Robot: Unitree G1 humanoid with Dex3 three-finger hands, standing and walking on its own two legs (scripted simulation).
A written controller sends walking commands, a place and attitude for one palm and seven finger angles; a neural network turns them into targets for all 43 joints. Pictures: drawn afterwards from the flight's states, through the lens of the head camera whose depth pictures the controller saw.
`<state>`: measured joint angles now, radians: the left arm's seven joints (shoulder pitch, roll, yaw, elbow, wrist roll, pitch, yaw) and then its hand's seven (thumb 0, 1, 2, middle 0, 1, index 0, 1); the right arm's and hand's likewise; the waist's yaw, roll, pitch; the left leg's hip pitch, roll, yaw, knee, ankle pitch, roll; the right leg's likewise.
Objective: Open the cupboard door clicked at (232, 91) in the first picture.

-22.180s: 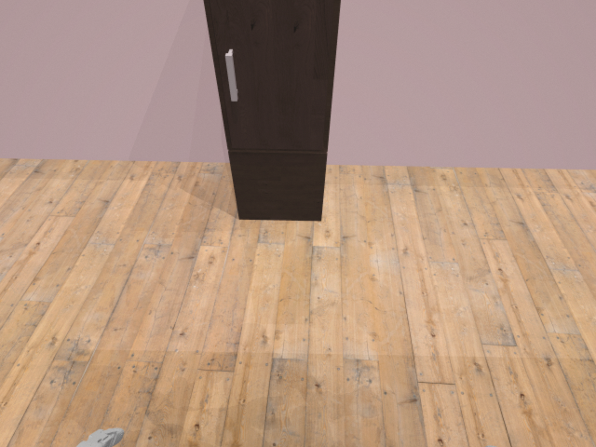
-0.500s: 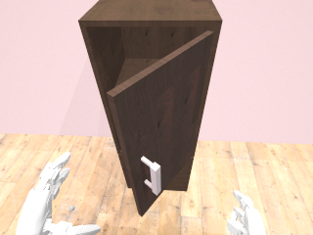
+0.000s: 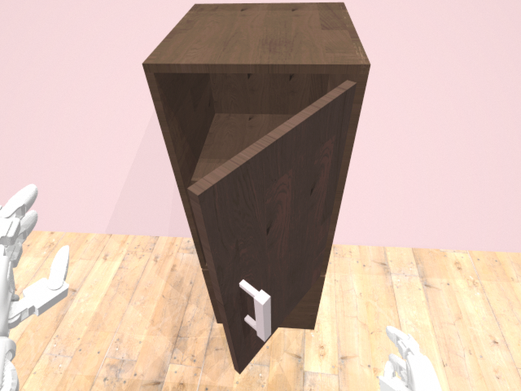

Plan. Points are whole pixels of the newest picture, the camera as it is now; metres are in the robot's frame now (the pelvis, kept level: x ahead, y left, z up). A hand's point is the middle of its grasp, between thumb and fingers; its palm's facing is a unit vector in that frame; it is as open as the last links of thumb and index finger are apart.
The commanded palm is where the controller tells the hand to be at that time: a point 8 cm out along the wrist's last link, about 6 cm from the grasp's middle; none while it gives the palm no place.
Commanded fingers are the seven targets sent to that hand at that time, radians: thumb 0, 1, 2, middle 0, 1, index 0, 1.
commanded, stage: draw the hand back to the body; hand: left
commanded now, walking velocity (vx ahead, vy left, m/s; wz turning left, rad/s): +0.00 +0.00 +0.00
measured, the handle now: (255, 311) +0.27 +0.05 -0.05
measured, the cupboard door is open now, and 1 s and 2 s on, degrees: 54 54 54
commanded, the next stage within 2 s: step back with the hand held close in 0.36 s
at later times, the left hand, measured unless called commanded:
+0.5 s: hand (83, 279) +0.19 +0.23 +0.16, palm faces +0.45 -0.79 -0.42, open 7.4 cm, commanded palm +0.14 +0.27 +0.18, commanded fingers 0.00 0.90 0.90 -0.20 -0.30 -0.20 -0.30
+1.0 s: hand (49, 304) +0.16 +0.25 +0.16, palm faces +0.33 -0.79 -0.52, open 7.4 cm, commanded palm +0.10 +0.30 +0.18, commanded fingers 0.00 0.90 0.90 -0.20 -0.30 -0.20 -0.30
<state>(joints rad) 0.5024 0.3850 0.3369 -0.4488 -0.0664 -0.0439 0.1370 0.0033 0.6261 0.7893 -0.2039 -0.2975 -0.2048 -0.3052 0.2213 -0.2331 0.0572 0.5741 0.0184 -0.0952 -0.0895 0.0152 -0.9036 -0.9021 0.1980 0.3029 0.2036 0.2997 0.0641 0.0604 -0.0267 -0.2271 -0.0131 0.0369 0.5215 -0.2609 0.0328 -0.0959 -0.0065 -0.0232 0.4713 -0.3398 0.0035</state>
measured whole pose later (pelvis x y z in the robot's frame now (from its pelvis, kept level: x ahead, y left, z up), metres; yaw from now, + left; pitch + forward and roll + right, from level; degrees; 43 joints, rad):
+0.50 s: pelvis +0.00 -0.03 +0.01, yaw +0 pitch -4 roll +0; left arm 0.48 0.35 0.34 -0.39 -0.08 -0.07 0.11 0.01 0.88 0.90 -0.21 -0.30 -0.21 -0.31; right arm 0.18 -0.24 0.02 0.62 0.01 -0.09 -0.09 0.02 -0.91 -0.90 0.20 0.30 0.20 0.30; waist 0.07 0.07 0.02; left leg -0.14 0.02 0.02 0.42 -0.22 -0.01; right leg -0.01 0.03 -0.03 0.38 -0.30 -0.04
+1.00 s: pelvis -0.05 +0.00 +0.00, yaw -1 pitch +0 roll -2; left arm 0.58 0.45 0.41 -0.52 -0.07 -0.14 0.13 0.01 0.88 0.90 -0.22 -0.30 -0.22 -0.31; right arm 0.17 -0.24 -0.01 0.53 0.03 0.05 -0.09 0.01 -0.91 -0.90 0.20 0.30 0.20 0.30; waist -0.01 0.03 0.04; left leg -0.32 0.02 0.05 0.47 -0.15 0.03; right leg -0.20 0.03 -0.01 0.43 -0.23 0.00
